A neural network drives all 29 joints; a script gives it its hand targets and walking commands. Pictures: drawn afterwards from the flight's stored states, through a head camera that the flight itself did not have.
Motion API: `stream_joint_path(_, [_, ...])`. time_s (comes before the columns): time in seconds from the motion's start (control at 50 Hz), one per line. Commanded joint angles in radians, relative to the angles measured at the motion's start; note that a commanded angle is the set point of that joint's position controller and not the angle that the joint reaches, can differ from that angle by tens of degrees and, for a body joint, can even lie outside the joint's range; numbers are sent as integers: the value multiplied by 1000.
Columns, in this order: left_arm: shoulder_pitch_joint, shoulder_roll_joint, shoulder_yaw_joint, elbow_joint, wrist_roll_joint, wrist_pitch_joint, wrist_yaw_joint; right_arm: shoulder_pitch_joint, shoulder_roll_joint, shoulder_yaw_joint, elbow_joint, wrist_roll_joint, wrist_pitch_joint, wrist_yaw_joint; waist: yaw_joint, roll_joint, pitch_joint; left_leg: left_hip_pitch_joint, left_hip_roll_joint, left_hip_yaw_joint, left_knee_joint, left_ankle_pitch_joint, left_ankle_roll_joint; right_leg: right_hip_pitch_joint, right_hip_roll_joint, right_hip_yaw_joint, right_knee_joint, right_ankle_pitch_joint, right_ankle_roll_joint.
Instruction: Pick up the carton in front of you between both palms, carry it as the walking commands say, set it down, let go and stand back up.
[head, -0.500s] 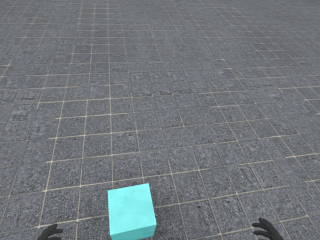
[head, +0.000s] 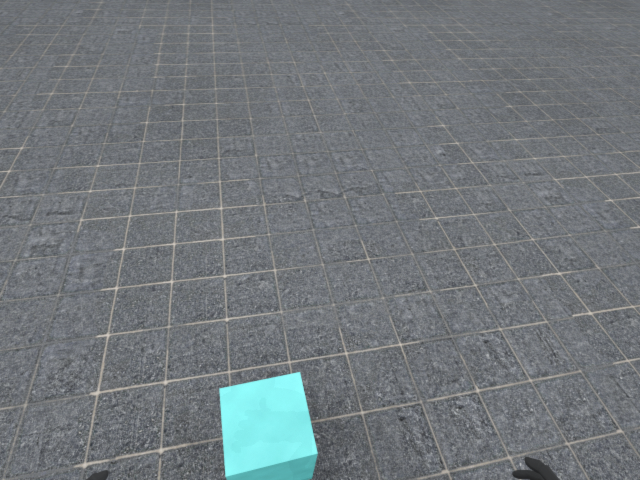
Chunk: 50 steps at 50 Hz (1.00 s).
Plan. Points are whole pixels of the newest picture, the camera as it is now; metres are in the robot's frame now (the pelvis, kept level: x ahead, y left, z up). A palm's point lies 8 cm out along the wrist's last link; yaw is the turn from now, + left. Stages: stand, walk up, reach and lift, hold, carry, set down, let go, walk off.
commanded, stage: stand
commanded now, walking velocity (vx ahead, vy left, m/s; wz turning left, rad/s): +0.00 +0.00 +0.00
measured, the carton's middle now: (267, 435) +0.37 +0.10 -0.65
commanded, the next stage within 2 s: none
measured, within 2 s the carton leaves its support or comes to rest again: neither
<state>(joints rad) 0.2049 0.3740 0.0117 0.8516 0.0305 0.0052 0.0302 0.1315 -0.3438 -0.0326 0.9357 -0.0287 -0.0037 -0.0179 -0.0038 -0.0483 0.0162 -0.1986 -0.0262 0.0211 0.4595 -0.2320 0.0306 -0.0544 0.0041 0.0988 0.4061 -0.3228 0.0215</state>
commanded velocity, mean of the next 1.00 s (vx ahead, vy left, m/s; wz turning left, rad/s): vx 0.00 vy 0.00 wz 0.00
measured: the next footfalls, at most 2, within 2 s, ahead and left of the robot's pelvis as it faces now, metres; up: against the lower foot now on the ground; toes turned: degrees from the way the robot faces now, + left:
none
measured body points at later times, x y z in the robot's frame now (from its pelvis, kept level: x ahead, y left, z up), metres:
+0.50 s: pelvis -0.01 +0.00 +0.00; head -0.02 +0.01 +0.45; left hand +0.08 +0.31 -0.12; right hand +0.09 -0.32 -0.10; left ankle +0.01 +0.10 -0.74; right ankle -0.06 -0.14 -0.74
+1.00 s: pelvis -0.01 +0.00 +0.01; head -0.01 +0.01 +0.45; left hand +0.07 +0.31 -0.12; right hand +0.09 -0.32 -0.10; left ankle +0.01 +0.10 -0.74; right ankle -0.06 -0.14 -0.74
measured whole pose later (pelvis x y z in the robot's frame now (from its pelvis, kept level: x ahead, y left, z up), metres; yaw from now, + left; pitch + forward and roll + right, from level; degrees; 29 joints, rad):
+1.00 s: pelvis -0.01 +0.00 +0.01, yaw +1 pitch -2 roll +0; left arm 0.16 0.40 0.00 1.00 0.02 -0.01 0.02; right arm 0.09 -0.38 -0.01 1.06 -0.01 -0.01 -0.01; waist -0.01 -0.03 0.03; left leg -0.17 -0.02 0.01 0.38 -0.17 0.03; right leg -0.02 0.01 0.09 0.33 -0.26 0.02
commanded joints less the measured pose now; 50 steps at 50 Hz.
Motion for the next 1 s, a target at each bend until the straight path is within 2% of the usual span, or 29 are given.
stream_joint_path(0.0, [-19,146,31,-38,0,-13,3,-42,-174,-33,-35,2,-11,-3,-2,42,-21,111,120,-125,-67,210,-3,-122,-82,50,-71,205,-28])
stream_joint_path(0.32, [-30,163,26,35,-5,-19,-3,-60,-199,-23,33,9,-12,3,-4,43,-6,113,129,-140,-104,160,-1,-118,-88,58,-107,172,-35])
stream_joint_path(0.98, [-63,184,22,106,-13,-22,-9,-74,-219,-10,86,17,-15,4,-4,48,-14,133,137,-150,-126,207,4,-92,-99,46,-139,196,-38])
